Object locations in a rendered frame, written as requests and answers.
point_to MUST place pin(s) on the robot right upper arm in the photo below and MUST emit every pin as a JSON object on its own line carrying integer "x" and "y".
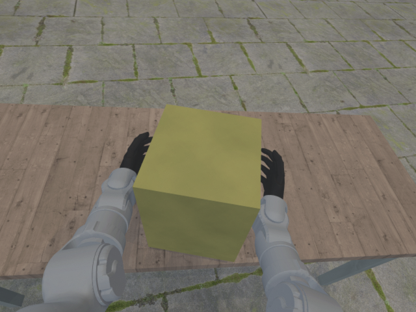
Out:
{"x": 290, "y": 296}

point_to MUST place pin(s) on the robot left forearm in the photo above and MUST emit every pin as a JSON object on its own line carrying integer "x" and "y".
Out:
{"x": 109, "y": 219}

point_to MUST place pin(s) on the robot right hand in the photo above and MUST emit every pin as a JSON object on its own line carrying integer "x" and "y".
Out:
{"x": 274, "y": 182}

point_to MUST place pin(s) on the robot left upper arm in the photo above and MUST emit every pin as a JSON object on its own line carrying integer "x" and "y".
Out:
{"x": 83, "y": 279}

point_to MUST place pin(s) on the carton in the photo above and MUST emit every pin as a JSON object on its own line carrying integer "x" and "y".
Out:
{"x": 198, "y": 189}

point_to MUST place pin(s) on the robot right forearm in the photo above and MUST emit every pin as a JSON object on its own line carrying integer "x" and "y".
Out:
{"x": 275, "y": 250}

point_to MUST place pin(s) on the table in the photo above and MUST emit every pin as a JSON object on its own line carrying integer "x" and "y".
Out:
{"x": 348, "y": 196}

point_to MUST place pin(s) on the robot left hand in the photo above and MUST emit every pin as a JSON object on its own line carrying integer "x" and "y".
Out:
{"x": 134, "y": 156}

